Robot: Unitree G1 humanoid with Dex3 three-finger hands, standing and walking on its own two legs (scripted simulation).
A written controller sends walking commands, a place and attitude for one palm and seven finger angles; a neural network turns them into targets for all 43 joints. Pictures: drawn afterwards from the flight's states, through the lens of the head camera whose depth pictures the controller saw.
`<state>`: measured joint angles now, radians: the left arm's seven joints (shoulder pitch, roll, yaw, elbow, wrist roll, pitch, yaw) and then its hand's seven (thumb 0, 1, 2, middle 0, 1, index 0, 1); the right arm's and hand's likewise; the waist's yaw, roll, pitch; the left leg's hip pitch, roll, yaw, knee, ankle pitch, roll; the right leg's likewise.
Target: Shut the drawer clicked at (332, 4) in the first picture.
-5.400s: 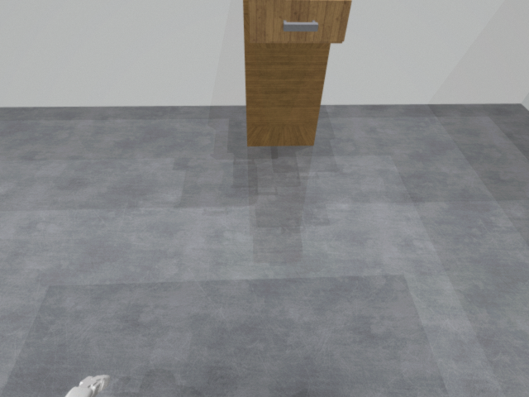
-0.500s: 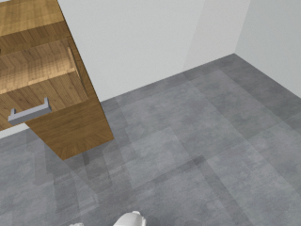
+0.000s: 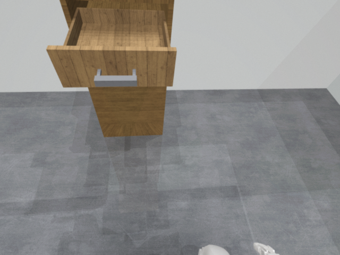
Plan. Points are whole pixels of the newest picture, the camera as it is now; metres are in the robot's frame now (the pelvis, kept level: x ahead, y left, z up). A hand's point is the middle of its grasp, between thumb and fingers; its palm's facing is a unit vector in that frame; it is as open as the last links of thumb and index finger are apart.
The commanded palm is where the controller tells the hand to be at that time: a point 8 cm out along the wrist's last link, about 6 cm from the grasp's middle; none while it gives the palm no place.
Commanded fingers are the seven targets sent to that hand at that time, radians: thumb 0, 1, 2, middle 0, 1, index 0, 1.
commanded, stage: turn to face it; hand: left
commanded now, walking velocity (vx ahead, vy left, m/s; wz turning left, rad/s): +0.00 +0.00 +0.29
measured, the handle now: (116, 76) +0.57 +0.22 +0.04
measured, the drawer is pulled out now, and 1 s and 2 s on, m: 0.30 0.30 0.30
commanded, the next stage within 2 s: take the last steps up to it in 0.28 s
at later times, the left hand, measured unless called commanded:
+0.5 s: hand out of the picture +0.04 +0.15 -0.14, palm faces +0.16 -0.95 -0.26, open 7.4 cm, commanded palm none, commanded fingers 0.00 0.90 0.90 -0.20 -0.30 -0.20 -0.30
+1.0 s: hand out of the picture -0.10 +0.14 -0.18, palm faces +0.25 -0.97 -0.08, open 7.4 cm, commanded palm none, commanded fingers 0.00 0.90 0.90 -0.20 -0.30 -0.20 -0.30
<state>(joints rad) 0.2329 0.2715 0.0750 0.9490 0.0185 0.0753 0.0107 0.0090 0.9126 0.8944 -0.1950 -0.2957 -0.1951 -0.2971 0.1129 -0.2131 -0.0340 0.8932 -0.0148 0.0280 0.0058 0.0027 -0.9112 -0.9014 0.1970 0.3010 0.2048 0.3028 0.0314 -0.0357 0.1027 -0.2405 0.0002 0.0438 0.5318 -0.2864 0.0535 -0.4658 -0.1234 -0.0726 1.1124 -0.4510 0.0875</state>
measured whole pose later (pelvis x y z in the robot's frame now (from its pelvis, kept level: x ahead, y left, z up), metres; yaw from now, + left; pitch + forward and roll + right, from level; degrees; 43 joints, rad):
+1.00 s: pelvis +0.04 +0.02 +0.00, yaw +8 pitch -2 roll -2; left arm 0.47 0.14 0.04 1.19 0.03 0.02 -0.01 0.01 0.91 0.89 -0.20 -0.30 -0.19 -0.30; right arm 0.19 -0.13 -0.04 1.03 -0.02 -0.06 -0.02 0.00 -0.93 -0.90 0.20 0.30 0.20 0.30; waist 0.04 -0.04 0.02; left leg -0.17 0.05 0.16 0.50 -0.30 0.04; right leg -0.31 -0.05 -0.07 0.95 -0.41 -0.01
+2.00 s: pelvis +0.31 -0.04 +0.00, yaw +10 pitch -2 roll -1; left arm 0.37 0.13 0.02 1.17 0.01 -0.03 0.01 0.00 0.92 0.89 -0.19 -0.30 -0.19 -0.30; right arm 0.15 -0.13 -0.02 1.06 -0.01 -0.03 -0.02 0.00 -0.92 -0.90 0.19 0.30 0.20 0.30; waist 0.06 -0.02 0.02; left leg -0.23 0.07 0.10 0.51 -0.22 -0.01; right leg -0.16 0.00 -0.22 0.46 -0.26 -0.06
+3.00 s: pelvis +0.31 -0.06 +0.00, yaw +8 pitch -1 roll +0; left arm 0.35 0.07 0.01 1.15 0.01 -0.01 0.04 0.00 0.91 0.89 -0.20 -0.30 -0.20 -0.30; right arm 0.38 -0.08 0.00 1.19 -0.01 0.01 -0.04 0.00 -0.91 -0.90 0.19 0.30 0.20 0.30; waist 0.00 0.00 0.02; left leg -0.20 0.08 0.12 0.42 -0.19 -0.03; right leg -0.16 0.03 -0.20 0.39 -0.22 -0.09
